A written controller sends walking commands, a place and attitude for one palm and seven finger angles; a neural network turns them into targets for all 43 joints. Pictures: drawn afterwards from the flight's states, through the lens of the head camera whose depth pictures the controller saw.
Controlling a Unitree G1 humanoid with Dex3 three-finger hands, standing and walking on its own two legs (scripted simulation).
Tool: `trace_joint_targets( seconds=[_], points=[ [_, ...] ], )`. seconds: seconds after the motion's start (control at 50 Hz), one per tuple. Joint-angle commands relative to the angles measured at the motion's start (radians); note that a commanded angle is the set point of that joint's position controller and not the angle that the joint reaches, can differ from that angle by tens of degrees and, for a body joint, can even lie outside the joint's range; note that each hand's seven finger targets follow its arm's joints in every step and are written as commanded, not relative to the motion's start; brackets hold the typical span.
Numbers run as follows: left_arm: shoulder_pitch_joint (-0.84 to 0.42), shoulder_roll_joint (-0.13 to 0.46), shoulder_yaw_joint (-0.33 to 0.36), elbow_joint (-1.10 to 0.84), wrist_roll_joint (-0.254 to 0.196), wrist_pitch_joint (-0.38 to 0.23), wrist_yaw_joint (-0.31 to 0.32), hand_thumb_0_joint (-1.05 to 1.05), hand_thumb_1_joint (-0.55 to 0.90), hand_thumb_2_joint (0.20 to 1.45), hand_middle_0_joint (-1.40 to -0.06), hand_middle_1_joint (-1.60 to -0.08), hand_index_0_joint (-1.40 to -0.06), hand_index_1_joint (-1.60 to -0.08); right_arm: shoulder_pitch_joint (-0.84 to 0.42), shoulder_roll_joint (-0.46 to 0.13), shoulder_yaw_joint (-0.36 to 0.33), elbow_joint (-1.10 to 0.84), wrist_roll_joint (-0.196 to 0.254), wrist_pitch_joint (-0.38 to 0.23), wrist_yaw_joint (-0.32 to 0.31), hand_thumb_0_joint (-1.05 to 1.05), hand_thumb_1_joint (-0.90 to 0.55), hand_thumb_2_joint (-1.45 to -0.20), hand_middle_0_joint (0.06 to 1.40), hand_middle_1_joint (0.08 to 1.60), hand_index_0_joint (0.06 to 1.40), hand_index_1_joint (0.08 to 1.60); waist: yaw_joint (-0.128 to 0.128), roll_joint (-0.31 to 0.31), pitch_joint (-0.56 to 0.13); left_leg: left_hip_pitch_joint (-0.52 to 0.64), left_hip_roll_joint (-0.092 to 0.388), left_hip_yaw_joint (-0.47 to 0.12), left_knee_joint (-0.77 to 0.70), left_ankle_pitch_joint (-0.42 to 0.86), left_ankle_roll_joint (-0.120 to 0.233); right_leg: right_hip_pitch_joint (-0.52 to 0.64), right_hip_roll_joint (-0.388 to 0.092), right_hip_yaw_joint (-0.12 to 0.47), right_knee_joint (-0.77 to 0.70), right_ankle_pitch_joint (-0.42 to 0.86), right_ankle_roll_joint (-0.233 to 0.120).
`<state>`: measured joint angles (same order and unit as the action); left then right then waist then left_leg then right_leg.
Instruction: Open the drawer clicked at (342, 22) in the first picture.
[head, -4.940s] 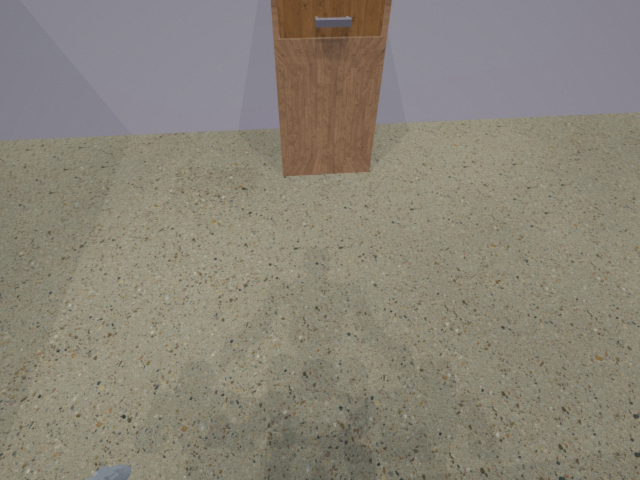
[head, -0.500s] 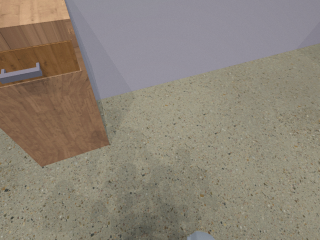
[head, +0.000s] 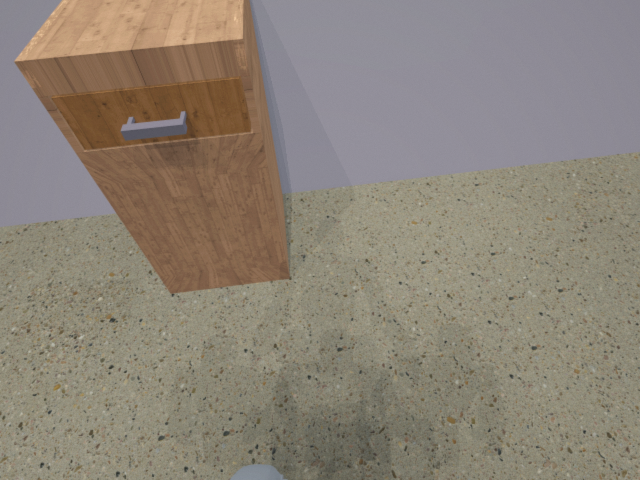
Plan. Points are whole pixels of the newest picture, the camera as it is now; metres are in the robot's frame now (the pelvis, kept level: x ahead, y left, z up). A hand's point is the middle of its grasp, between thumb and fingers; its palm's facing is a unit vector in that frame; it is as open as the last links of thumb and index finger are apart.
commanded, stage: take the last steps up to it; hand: left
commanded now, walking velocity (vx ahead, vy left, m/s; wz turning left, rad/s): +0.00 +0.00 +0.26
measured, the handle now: (156, 123) +0.81 +0.42 -0.03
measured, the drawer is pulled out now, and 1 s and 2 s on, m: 0.00 0.00 0.00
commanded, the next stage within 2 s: come to a stop and stand still in 1.28 s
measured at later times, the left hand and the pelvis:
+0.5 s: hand out of the picture +0.07 +0.22 -0.17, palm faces +0.11 -0.97 -0.22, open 7.4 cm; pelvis +0.04 +0.03 -0.01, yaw +6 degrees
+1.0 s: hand out of the picture +0.05 +0.24 -0.19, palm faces +0.23 -0.97 -0.11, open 7.4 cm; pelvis +0.17 +0.10 -0.02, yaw +8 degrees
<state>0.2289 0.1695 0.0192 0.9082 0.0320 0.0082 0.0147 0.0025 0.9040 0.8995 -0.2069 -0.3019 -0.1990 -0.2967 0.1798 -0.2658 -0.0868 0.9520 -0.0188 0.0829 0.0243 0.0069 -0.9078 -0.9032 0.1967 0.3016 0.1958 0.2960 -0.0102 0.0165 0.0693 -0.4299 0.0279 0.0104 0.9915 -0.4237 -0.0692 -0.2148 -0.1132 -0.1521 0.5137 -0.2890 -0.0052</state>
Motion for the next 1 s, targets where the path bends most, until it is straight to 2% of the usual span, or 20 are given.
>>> trace_joint_targets(
  seconds=[0.0, 0.08, 0.1, 0.12, 0.14, 0.16, 0.26, 0.38, 0.46, 0.48, 0.5, 0.52, 0.58, 0.66, 0.82, 0.9, 0.92, 0.94, 0.96, 0.98],
  points=[
    [0.085, 0.263, 0.077, -0.021, 0.002, -0.014, 0.018, 0.0, 0.9, 0.9, -0.2, -0.3, -0.2, -0.3, -0.102, -0.025, 0.014, -0.095, 0.012, -0.037, -0.007, 0.0, -0.9, -0.9, 0.2, 0.3, 0.2, 0.3, 0.067, -0.228, -0.092, 0.003, -0.015, 0.054, -0.19, -0.057, 0.007, 0.156, -0.233, 0.164, -0.118, 0.549, -0.138],
    [0.054, 0.252, 0.076, 0.01, -0.011, -0.006, 0.018, 0.0, 0.9, 0.9, -0.2, -0.3, -0.2, -0.3, -0.009, -0.035, 0.023, -0.052, 0.012, -0.057, -0.016, 0.0, -0.9, -0.9, 0.2, 0.3, 0.2, 0.3, 0.016, -0.215, -0.145, 0.235, -0.024, 0.082, -0.555, 0.169, 0.03, 0.11, -0.182, 0.104, 0.002, 0.532, -0.057],
    [0.059, 0.217, 0.071, 0.006, -0.022, -0.004, 0.016, 0.0, 0.9, 0.9, -0.2, -0.3, -0.2, -0.3, 0.033, -0.085, 0.016, -0.039, 0.007, -0.07, -0.018, 0.0, -0.9, -0.9, 0.2, 0.3, 0.2, 0.3, -0.006, -0.094, -0.192, 0.389, 0.049, 0.025, -0.651, 0.311, 0.055, 0.022, -0.146, 0.057, 0.096, 0.386, -0.007],
    [0.077, 0.156, 0.06, -0.014, -0.026, 0.0, 0.008, 0.0, 0.9, 0.9, -0.2, -0.3, -0.2, -0.3, 0.052, -0.174, -0.004, -0.04, -0.004, -0.076, -0.02, 0.0, -0.9, -0.9, 0.2, 0.3, 0.2, 0.3, -0.012, 0.175, -0.209, 0.529, 0.262, -0.225, -0.635, 0.532, 0.147, -0.212, -0.039, -0.004, 0.239, -0.004, 0.055],
    [0.013, 0.133, 0.041, -0.039, -0.012, 0.003, 0.004, 0.0, 0.9, 0.9, -0.2, -0.3, -0.2, -0.3, 0.094, -0.216, -0.007, -0.034, -0.003, -0.065, -0.02, 0.0, -0.9, -0.9, 0.2, 0.3, 0.2, 0.3, -0.042, 0.234, -0.171, 0.49, 0.373, -0.293, -0.655, 0.573, 0.243, -0.301, 0.005, 0.011, 0.389, -0.343, 0.063],
    [-0.052, 0.133, 0.042, -0.04, -0.008, 0.01, 0.006, 0.0, 0.9, 0.9, -0.2, -0.3, -0.2, -0.3, 0.125, -0.19, -0.006, -0.007, -0.009, -0.074, -0.036, 0.0, -0.9, -0.9, 0.2, 0.3, 0.2, 0.3, -0.071, 0.274, -0.13, 0.455, 0.347, -0.321, -0.698, 0.482, 0.273, -0.366, 0.012, 0.069, 0.492, -0.344, 0.066],
    [-0.014, 0.124, 0.041, 0.034, -0.01, -0.007, -0.029, 0.0, 0.9, 0.9, -0.2, -0.3, -0.2, -0.3, 0.063, -0.105, 0.02, -0.004, -0.002, -0.105, -0.045, 0.0, -0.9, -0.9, 0.2, 0.3, 0.2, 0.3, -0.006, 0.143, -0.028, 0.376, 0.214, -0.162, -0.729, 0.396, 0.24, -0.347, 0.003, 0.082, 0.524, -0.125, 0.06],
    [-0.057, 0.088, 0.026, 0.026, -0.009, -0.02, -0.033, 0.0, 0.9, 0.9, -0.2, -0.3, -0.2, -0.3, 0.129, -0.09, 0.016, 0.044, -0.006, -0.115, -0.042, 0.0, -0.9, -0.9, 0.2, 0.3, 0.2, 0.3, -0.015, 0.134, 0.015, 0.324, 0.211, -0.165, -0.748, 0.291, 0.253, -0.229, 0.023, 0.047, 0.238, -0.111, 0.057],
    [0.112, 0.102, 0.039, 0.087, -0.004, -0.038, -0.03, 0.0, 0.9, 0.9, -0.2, -0.3, -0.2, -0.3, 0.101, -0.068, 0.021, 0.06, -0.001, -0.114, -0.04, 0.0, -0.9, -0.9, 0.2, 0.3, 0.2, 0.3, 0.071, 0.046, 0.009, 0.119, 0.139, -0.12, -0.586, 0.091, 0.187, 0.111, 0.053, 0.037, -0.011, 0.033, 0.043],
    [0.212, 0.155, 0.052, 0.119, 0.003, -0.051, -0.023, 0.0, 0.9, 0.9, -0.2, -0.3, -0.2, -0.3, 0.104, -0.028, 0.029, 0.056, 0.006, -0.119, -0.037, 0.0, -0.9, -0.9, 0.2, 0.3, 0.2, 0.3, 0.113, -0.084, -0.029, 0.008, 0.057, -0.046, -0.387, 0.027, 0.144, 0.262, -0.045, 0.168, -0.109, -0.065, 0.012],
    [0.309, 0.252, 0.072, 0.14, 0.006, -0.058, -0.014, 0.0, 0.9, 0.9, -0.2, -0.3, -0.2, -0.3, 0.102, 0.033, 0.038, 0.025, 0.012, -0.124, -0.029, 0.0, -0.9, -0.9, 0.2, 0.3, 0.2, 0.3, 0.142, -0.355, -0.053, -0.172, -0.051, 0.058, -0.102, -0.136, 0.101, 0.354, -0.295, 0.527, -0.274, -0.16, -0.083],
    [0.326, 0.272, 0.072, 0.137, -0.011, -0.057, -0.008, 0.0, 0.9, 0.9, -0.2, -0.3, -0.2, -0.3, 0.066, -0.03, 0.025, 0.002, 0.001, -0.115, -0.024, 0.0, -0.9, -0.9, 0.2, 0.3, 0.2, 0.3, 0.144, -0.317, -0.045, -0.205, -0.013, -0.019, 0.06, -0.171, 0.102, 0.257, -0.364, 0.675, -0.377, -0.338, -0.145],
    [0.141, 0.147, 0.045, 0.104, -0.008, -0.064, 0.004, 0.0, 0.9, 0.9, -0.2, -0.3, -0.2, -0.3, 0.05, -0.01, 0.016, 0.041, -0.008, -0.102, -0.007, 0.0, -0.9, -0.9, 0.2, 0.3, 0.2, 0.3, 0.052, -0.14, 0.094, -0.188, 0.081, -0.041, 0.164, 0.093, 0.085, 0.004, -0.279, 0.456, -0.403, -0.328, -0.114],
    [0.144, 0.109, 0.035, 0.122, -0.007, -0.083, 0.006, 0.0, 0.9, 0.9, -0.2, -0.3, -0.2, -0.3, 0.128, 0.051, 0.022, 0.081, -0.008, -0.085, 0.002, 0.0, -0.9, -0.9, 0.2, 0.3, 0.2, 0.3, 0.01, -0.137, 0.054, -0.103, 0.094, 0.028, 0.042, 0.205, 0.048, -0.023, -0.185, 0.207, -0.393, -0.046, -0.091],
    [0.219, 0.139, 0.047, 0.186, -0.003, -0.083, 0.001, 0.0, 0.9, 0.9, -0.2, -0.3, -0.2, -0.3, -0.024, 0.066, 0.029, 0.019, 0.0, -0.109, 0.017, 0.0, -0.9, -0.9, 0.2, 0.3, 0.2, 0.3, 0.052, -0.15, 0.053, -0.051, 0.077, 0.091, -0.291, 0.197, 0.054, 0.066, -0.192, 0.163, -0.347, 0.038, -0.118],
    [0.175, 0.131, 0.057, 0.186, -0.006, -0.062, 0.0, 0.0, 0.9, 0.9, -0.2, -0.3, -0.2, -0.3, 0.128, 0.031, 0.022, 0.063, -0.001, -0.131, 0.002, 0.0, -0.9, -0.9, 0.2, 0.3, 0.2, 0.3, -0.026, -0.091, 0.011, 0.29, 0.035, 0.133, -0.483, 0.21, 0.065, -0.071, -0.132, 0.092, -0.159, -0.02, -0.074],
    [0.193, 0.089, 0.047, 0.183, -0.008, -0.058, -0.005, 0.0, 0.9, 0.9, -0.2, -0.3, -0.2, -0.3, 0.241, -0.031, 0.008, 0.098, -0.007, -0.139, -0.011, 0.0, -0.9, -0.9, 0.2, 0.3, 0.2, 0.3, -0.068, 0.073, -0.051, 0.455, 0.088, 0.058, -0.552, 0.146, 0.085, -0.14, -0.065, 0.044, 0.062, 0.01, -0.047],
    [0.208, 0.024, 0.039, 0.16, -0.016, -0.053, -0.01, 0.0, 0.9, 0.9, -0.2, -0.3, -0.2, -0.3, 0.356, -0.146, -0.02, 0.119, -0.017, -0.143, -0.024, 0.0, -0.9, -0.9, 0.2, 0.3, 0.2, 0.3, -0.093, 0.335, -0.102, 0.55, 0.335, -0.288, -0.68, 0.044, 0.152, -0.319, 0.054, -0.039, 0.373, -0.242, 0.003],
    [0.154, 0.037, 0.036, 0.123, -0.008, -0.051, -0.005, 0.0, 0.9, 0.9, -0.2, -0.3, -0.2, -0.3, 0.397, -0.157, -0.016, 0.129, -0.014, -0.132, -0.033, 0.0, -0.9, -0.9, 0.2, 0.3, 0.2, 0.3, -0.109, 0.335, -0.103, 0.519, 0.404, -0.427, -0.796, -0.055, 0.201, -0.397, 0.078, 0.049, 0.563, -0.324, -0.007],
    [0.101, 0.036, 0.037, 0.122, -0.009, -0.051, -0.005, 0.0, 0.9, 0.9, -0.2, -0.3, -0.2, -0.3, 0.325, -0.124, -0.01, 0.12, -0.01, -0.129, -0.042, 0.0, -0.9, -0.9, 0.2, 0.3, 0.2, 0.3, -0.093, 0.262, -0.06, 0.436, 0.41, -0.406, -0.821, -0.107, 0.226, -0.436, 0.033, 0.101, 0.679, -0.255, -0.021]
  ],
)
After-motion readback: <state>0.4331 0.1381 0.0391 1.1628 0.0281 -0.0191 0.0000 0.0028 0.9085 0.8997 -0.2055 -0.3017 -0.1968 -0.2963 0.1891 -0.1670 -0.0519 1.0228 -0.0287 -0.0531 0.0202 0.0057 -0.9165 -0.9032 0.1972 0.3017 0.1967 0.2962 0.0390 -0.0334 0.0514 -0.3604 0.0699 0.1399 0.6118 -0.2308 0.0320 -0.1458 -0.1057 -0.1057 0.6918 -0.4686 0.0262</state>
